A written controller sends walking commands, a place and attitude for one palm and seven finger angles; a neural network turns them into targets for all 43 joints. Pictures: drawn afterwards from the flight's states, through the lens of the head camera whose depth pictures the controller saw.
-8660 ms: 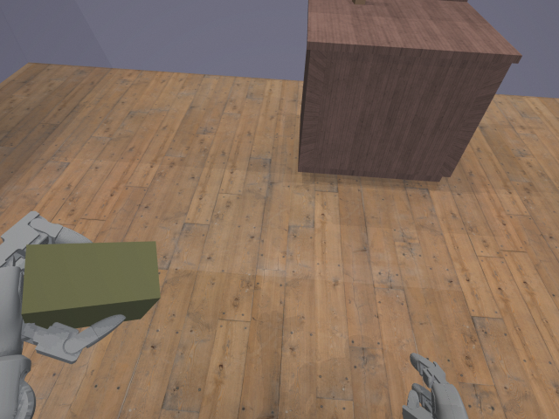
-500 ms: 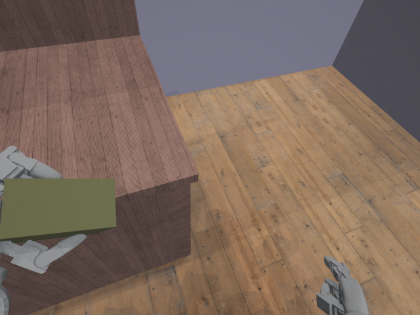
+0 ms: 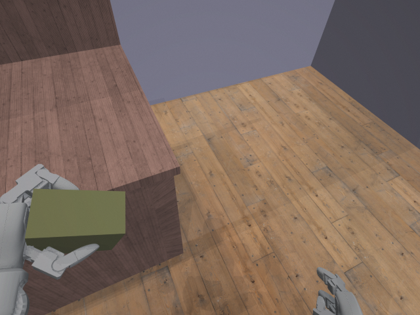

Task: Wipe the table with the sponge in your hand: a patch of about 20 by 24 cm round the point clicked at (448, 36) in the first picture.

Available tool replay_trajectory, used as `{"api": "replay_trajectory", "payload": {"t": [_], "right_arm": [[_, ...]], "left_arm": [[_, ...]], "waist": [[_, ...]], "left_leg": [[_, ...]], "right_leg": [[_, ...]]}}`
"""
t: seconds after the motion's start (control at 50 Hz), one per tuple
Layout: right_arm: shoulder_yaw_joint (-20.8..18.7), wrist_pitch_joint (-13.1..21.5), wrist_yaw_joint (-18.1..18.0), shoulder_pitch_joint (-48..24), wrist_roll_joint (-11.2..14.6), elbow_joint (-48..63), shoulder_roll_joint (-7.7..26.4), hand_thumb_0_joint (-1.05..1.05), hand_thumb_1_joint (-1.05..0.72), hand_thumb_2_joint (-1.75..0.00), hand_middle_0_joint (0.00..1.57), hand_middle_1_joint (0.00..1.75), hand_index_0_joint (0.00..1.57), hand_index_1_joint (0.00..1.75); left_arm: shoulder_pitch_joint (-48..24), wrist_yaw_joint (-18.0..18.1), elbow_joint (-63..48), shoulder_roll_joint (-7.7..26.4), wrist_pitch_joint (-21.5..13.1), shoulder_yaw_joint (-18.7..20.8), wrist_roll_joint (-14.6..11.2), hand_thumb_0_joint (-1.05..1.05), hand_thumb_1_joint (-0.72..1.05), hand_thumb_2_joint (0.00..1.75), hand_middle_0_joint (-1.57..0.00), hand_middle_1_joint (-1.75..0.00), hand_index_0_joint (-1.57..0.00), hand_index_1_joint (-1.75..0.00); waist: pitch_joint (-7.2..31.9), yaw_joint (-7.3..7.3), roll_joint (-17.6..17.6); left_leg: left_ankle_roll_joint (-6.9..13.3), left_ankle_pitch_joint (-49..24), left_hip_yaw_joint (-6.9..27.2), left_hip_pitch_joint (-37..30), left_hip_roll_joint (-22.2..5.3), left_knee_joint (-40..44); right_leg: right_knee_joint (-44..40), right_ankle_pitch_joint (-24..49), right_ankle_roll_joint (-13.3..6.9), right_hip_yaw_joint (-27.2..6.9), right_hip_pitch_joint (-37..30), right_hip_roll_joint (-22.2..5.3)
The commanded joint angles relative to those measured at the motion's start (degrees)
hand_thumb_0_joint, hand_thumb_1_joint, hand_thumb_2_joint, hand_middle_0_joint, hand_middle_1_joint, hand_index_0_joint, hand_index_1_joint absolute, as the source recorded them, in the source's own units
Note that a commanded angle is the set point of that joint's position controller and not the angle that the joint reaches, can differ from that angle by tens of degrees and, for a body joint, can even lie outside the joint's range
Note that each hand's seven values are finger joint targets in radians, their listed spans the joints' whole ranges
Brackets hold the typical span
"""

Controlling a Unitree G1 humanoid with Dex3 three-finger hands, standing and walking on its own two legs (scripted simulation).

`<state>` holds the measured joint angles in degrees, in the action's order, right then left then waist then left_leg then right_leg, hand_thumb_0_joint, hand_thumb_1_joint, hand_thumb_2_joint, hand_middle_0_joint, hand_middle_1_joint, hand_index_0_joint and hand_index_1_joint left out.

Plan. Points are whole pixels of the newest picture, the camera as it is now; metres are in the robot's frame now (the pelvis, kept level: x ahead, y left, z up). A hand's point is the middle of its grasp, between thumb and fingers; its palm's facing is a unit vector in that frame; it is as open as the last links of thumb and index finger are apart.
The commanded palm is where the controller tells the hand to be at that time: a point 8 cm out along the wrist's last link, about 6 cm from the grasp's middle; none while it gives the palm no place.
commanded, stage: come to a stop and stand still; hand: left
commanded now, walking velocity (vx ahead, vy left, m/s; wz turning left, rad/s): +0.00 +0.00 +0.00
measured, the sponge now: (91, 223) +0.23 +0.20 +0.11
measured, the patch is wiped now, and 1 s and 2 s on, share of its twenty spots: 0.00 0.00 0.00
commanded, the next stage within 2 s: look again from close up in 0.82 s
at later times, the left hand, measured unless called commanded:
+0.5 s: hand (26, 205) +0.24 +0.29 +0.14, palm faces +0.37 -0.85 -0.37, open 10.5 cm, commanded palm +0.18 +0.32 +0.18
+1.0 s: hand (22, 197) +0.24 +0.29 +0.14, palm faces +0.41 -0.84 -0.35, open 10.5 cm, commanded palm +0.19 +0.32 +0.18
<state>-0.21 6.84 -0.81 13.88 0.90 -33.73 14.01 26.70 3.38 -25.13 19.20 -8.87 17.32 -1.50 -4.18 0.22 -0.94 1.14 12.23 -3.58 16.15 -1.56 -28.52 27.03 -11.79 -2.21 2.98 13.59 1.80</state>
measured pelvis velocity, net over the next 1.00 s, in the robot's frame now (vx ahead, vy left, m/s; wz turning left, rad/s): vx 0.04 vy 0.04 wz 0.03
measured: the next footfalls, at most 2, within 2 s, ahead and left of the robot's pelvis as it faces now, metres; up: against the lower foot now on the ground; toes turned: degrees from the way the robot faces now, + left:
left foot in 1.98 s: +0.18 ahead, +0.17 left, +0.00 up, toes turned +4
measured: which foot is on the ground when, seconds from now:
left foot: down 0.00-1.00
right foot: down 0.00-1.00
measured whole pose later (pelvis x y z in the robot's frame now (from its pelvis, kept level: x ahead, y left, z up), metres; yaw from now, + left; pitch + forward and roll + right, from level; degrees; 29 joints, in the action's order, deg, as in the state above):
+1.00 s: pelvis +0.04 +0.04 +0.01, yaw +2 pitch -1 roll -1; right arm 1.7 4.7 -3.3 11.5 -0.3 -32.9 12.0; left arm 24.0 6.2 -23.8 19.7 -8.2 18.3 -2.0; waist -1.7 -2.4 -0.9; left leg 3.3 11.8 -1.9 13.3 1.6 -25.5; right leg 22.0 -12.3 0.4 2.7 9.1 -0.1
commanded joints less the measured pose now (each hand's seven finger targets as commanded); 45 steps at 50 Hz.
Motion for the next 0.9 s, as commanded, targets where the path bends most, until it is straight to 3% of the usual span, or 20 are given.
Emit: {"api": "replay_trajectory", "payload": {"t": [0.0,0.02,0.04,0.08,0.12,0.18,0.22,0.28,0.32,0.4,0.42,0.48,0.52,0.58,0.62,0.64,0.72,0.74,0.82,0.88], "right_arm": [[-1.1,4.3,-2.1,-7.5,-0.7,10.0,4.5,0.0,-0.9,-0.9,0.2,0.3,0.2,0.3],[-1.2,4.5,-2.6,-7.9,-0.9,9.8,5.0,0.0,-0.9,-0.9,0.2,0.3,0.2,0.3],[-1.3,4.5,-2.8,-7.2,-0.9,9.6,5.0,0.0,-0.9,-0.9,0.2,0.3,0.2,0.3],[-1.7,4.9,-2.7,-6.6,-0.5,9.6,6.2,0.0,-0.9,-0.9,0.2,0.3,0.2,0.3],[-1.5,5.7,-2.6,-7.0,-0.6,10.0,5.7,0.0,-0.9,-0.9,0.2,0.3,0.2,0.3],[-1.6,6.9,-1.9,-6.0,-0.9,9.4,5.6,0.0,-0.9,-0.9,0.2,0.3,0.2,0.3],[-1.7,7.1,-1.4,-5.5,-1.1,9.1,5.4,0.0,-0.9,-0.9,0.2,0.3,0.2,0.3],[-1.3,6.4,-1.2,-5.0,-1.2,8.1,5.4,0.0,-0.9,-0.9,0.2,0.3,0.2,0.3],[-1.0,5.9,-1.5,-5.7,-1.3,7.7,5.4,0.0,-0.9,-0.9,0.2,0.3,0.2,0.3],[-0.2,4.8,-2.1,-6.8,-1.5,8.2,4.7,0.0,-0.9,-0.9,0.2,0.3,0.2,0.3],[0.0,4.7,-2.4,-7.6,-1.7,8.6,4.6,0.0,-0.9,-0.9,0.2,0.3,0.2,0.3],[0.1,4.5,-2.4,-7.3,-1.9,9.3,4.4,0.0,-0.9,-0.9,0.2,0.3,0.2,0.3],[0.2,4.7,-2.3,-7.8,-2.1,9.9,4.2,0.0,-0.9,-0.9,0.2,0.3,0.2,0.3],[-0.3,4.6,-1.7,-6.8,-1.9,9.9,4.4,0.0,-0.9,-0.9,0.2,0.3,0.2,0.3],[-0.5,4.2,-1.3,-6.5,-1.9,9.9,4.4,0.0,-0.9,-0.9,0.2,0.3,0.2,0.3],[-0.7,3.8,-1.1,-6.3,-1.7,9.8,4.4,0.0,-0.9,-0.9,0.2,0.3,0.2,0.3],[-1.0,1.8,-1.6,-6.6,-1.2,9.7,4.8,0.0,-0.9,-0.9,0.2,0.3,0.2,0.3],[-1.0,1.4,-1.7,-6.5,-1.0,9.7,4.8,0.0,-0.9,-0.9,0.2,0.3,0.2,0.3],[-0.8,0.7,-2.8,-8.0,-1.1,10.1,4.9,0.0,-0.9,-0.9,0.2,0.3,0.2,0.3],[-0.8,1.0,-3.2,-8.2,-1.1,10.3,4.9,0.0,-0.9,-0.9,0.2,0.3,0.2,0.3]], "left_arm": [[-8.2,3.8,-18.1,17.3,-5.8,13.7,-0.4,0.0,0.1,1.3,-1.2,-1.6,-1.2,-1.6],[-10.8,4.5,-20.3,19.8,-6.3,15.3,-0.3,0.0,0.1,1.3,-1.2,-1.6,-1.2,-1.6],[-10.2,4.7,-18.8,16.9,-6.4,13.3,-0.6,0.0,0.1,1.3,-1.2,-1.6,-1.2,-1.6],[-12.5,5.0,-17.5,16.7,-6.8,13.0,-0.3,0.0,0.1,1.3,-1.2,-1.6,-1.2,-1.6],[-14.4,4.7,-16.6,16.4,-7.4,13.0,0.0,0.0,0.1,1.3,-1.2,-1.6,-1.2,-1.6],[-13.0,4.1,-14.3,13.2,-8.2,10.2,0.3,0.0,0.1,1.3,-1.2,-1.6,-1.2,-1.6],[-8.4,3.3,-10.5,9.3,-7.7,6.8,0.0,0.0,0.1,1.3,-1.2,-1.6,-1.2,-1.6],[-7.2,3.0,-8.9,8.1,-6.6,4.8,-0.1,0.0,0.1,1.3,-1.2,-1.6,-1.2,-1.6],[-8.1,3.0,-7.2,9.3,-6.0,5.7,-0.2,0.0,0.1,1.3,-1.2,-1.6,-1.2,-1.6],[-12.3,3.3,-8.6,11.2,-6.1,7.5,0.2,0.0,0.1,1.3,-1.2,-1.6,-1.2,-1.6],[-14.6,3.4,-11.1,13.5,-6.3,9.2,0.2,0.0,0.1,1.3,-1.2,-1.6,-1.2,-1.6],[-15.2,3.5,-15.1,12.9,-6.6,8.8,-0.1,0.0,0.1,1.3,-1.2,-1.6,-1.2,-1.6],[-14.8,3.5,-19.1,13.7,-6.7,9.2,-0.4,0.0,0.1,1.3,-1.2,-1.6,-1.2,-1.6],[-10.5,3.7,-21.1,12.5,-6.5,8.4,-0.6,0.0,0.1,1.3,-1.2,-1.6,-1.2,-1.6],[-6.5,3.6,-19.1,11.7,-5.9,8.6,-0.8,0.0,0.1,1.3,-1.2,-1.6,-1.2,-1.6],[-5.2,3.4,-17.9,10.5,-5.6,7.8,-0.9,0.0,0.1,1.3,-1.2,-1.6,-1.2,-1.6],[-1.3,3.6,-11.9,10.9,-4.4,9.9,-1.5,0.0,0.1,1.3,-1.2,-1.6,-1.2,-1.6],[-2.0,3.5,-11.5,9.7,-4.3,8.8,-1.6,0.0,0.1,1.3,-1.2,-1.6,-1.2,-1.6],[-6.9,3.8,-12.6,11.4,-4.4,9.1,-1.7,0.0,0.1,1.3,-1.2,-1.6,-1.2,-1.6],[-9.3,3.9,-13.6,10.4,-4.6,7.1,-1.5,0.0,0.1,1.3,-1.2,-1.6,-1.2,-1.6]], "waist": [[7.0,-1.59,1.1],[6.0,-1.49,4.6],[5.8,-1.34,8.0],[5.3,-1.74,14.0],[4.6,-2.05,15.1],[7.4,-2.29,8.2],[7.3,-1.91,3.4],[5.6,-1.47,-1.0],[4.4,-1.34,0.1],[6.4,-1.76,4.2],[7.0,-1.8,5.1],[11.1,-2.09,7.7],[14.5,-2.09,8.8],[18.5,-2.06,9.5],[18.3,-2.03,9.0],[17.5,-1.78,8.2],[14.7,-1.81,4.2],[13.8,-1.56,4.4],[11.6,-1.61,4.4],[11.4,-1.56,4.3]], "left_leg": [[0.4,5.9,2.6,-5.1,0.5,1.1],[0.3,7.1,3.7,-5.4,-0.4,3.5],[0.8,8.5,5.4,-3.6,-1.6,6.6],[1.7,16.2,8.4,2.1,-3.8,11.7],[2.3,21.0,9.4,6.2,-4.8,14.8],[1.8,14.5,7.7,3.8,-2.9,10.9],[0.8,11.2,5.9,-0.4,-0.9,8.0],[-0.2,9.0,5.6,-3.3,-0.1,6.1],[-0.7,7.4,5.6,-4.3,-0.1,7.5],[0.0,7.3,9.6,-2.3,-2.3,13.5],[-0.1,5.7,9.4,-2.7,-2.3,13.6],[-0.2,-2.8,9.5,-4.8,-2.5,12.5],[-0.8,-13.4,8.1,-8.8,-2.1,9.4],[-2.4,-30.1,7.3,-14.1,-2.4,5.1],[-3.4,-34.4,7.2,-14.7,-2.5,4.3],[-3.7,-34.5,7.0,-14.2,-2.9,4.2],[-3.9,-27.2,6.9,-9.1,-2.7,5.2],[-3.8,-25.2,6.8,-8.2,-2.6,5.5],[-2.5,-14.0,7.0,-5.3,-2.1,7.6],[-1.6,-7.7,7.1,-5.1,-1.6,8.6]], "right_leg": [[-12.6,-18.0,-1.1,-10.3,6.1,-9.1],[-11.6,-18.1,-0.9,-10.0,7.1,-8.4],[-9.4,-16.0,-0.4,-8.5,4.6,-6.4],[-5.5,-13.1,0.6,-6.5,-1.2,-2.9],[-2.5,-10.1,1.1,-4.2,-5.6,-1.7],[-5.6,-6.2,0.9,-4.9,-7.6,-2.5],[-10.7,-10.2,0.6,-7.2,-3.1,-4.1],[-14.2,-15.5,0.4,-8.1,2.9,-5.0],[-14.5,-14.8,0.7,-6.9,4.9,-4.3],[-10.0,-4.5,1.4,-4.6,-1.7,-1.9],[-9.2,-2.5,1.5,-4.3,-2.5,-1.8],[-5.6,4.9,1.3,-3.0,-7.1,-1.6],[-4.1,9.3,1.2,-2.3,-7.4,-1.7],[-2.2,13.8,1.1,-1.1,-7.0,-1.6],[-1.8,13.4,1.1,-0.6,-6.2,-1.6],[-2.0,12.7,1.1,-0.5,-5.8,-1.6],[-4.0,14.4,0.9,-1.4,-7.2,-2.9],[-4.1,13.9,0.9,-1.5,-7.0,-3.0],[-5.8,10.3,1.0,-3.0,-6.6,-3.7],[-6.8,7.8,1.0,-3.8,-6.6,-3.9]]}}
